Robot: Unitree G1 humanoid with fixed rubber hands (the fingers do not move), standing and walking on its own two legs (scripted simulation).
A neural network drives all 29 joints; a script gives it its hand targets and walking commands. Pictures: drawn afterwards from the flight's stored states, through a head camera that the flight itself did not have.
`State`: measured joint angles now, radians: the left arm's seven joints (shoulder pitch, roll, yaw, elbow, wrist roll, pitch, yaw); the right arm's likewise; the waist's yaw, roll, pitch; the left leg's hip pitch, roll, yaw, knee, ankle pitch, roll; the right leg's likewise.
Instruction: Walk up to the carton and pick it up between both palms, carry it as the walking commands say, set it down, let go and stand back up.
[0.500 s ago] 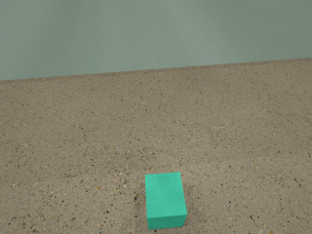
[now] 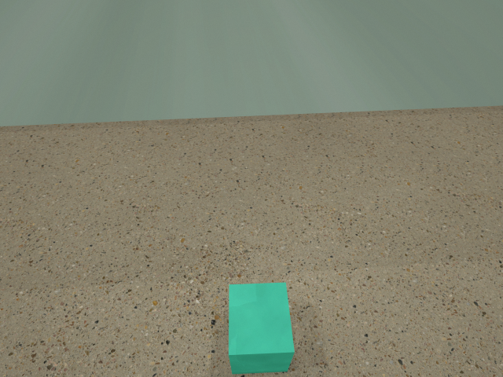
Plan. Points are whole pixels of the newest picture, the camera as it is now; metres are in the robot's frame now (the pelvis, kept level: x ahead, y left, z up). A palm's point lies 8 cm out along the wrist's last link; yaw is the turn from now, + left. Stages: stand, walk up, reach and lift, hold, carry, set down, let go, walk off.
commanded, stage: walk up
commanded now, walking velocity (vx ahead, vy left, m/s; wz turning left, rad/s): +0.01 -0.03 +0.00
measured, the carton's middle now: (258, 328) +0.43 -0.01 -0.65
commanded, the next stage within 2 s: stand in 1.98 s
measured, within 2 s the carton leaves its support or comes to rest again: neither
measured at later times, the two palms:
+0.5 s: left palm out of the picture -0.01 +0.19 -0.15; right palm out of the picture -0.01 -0.23 -0.15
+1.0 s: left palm out of the picture -0.02 +0.18 -0.15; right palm out of the picture +0.00 -0.26 -0.15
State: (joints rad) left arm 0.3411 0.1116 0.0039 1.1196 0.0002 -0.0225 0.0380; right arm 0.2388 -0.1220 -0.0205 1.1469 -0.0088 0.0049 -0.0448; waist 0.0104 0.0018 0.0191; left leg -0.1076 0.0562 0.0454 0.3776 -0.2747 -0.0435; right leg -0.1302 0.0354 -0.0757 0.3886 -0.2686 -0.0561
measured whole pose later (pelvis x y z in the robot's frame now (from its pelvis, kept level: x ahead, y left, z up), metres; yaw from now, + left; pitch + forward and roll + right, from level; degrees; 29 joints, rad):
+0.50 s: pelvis +0.00 -0.02 -0.01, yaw +1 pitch +1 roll -1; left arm 0.30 0.13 0.03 1.07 0.00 0.00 0.04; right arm 0.29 -0.11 -0.03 1.09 -0.02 0.01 -0.05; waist -0.01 0.00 0.03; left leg -0.16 0.11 0.02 0.46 -0.31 -0.08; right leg -0.15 0.08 -0.10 0.41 -0.28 -0.09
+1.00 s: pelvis -0.01 -0.03 +0.00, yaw +0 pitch +1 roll -1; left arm 0.30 0.12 0.01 1.05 0.00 -0.01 0.05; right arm 0.24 -0.16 -0.03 1.06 -0.03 0.05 -0.04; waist 0.02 0.02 0.05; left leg -0.29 0.02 -0.01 0.72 -0.40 -0.02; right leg -0.15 0.10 -0.11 0.35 -0.23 -0.11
